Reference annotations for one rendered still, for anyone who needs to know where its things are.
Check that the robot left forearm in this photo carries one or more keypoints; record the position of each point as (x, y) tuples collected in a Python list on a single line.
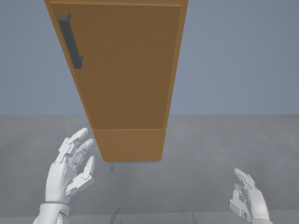
[(53, 213)]

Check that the left robot hand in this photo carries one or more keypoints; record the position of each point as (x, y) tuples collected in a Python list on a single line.
[(64, 169)]

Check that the cupboard door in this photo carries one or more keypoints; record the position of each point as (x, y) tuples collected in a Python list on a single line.
[(128, 52)]

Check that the right robot hand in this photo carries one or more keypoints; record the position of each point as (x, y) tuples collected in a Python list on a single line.
[(253, 204)]

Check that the handle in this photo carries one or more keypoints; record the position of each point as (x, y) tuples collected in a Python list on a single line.
[(70, 40)]

